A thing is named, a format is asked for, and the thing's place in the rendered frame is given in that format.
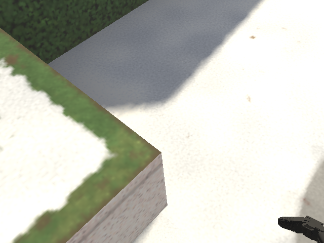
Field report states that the right robot hand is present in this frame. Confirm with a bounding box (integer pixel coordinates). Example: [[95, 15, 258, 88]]
[[278, 216, 324, 243]]

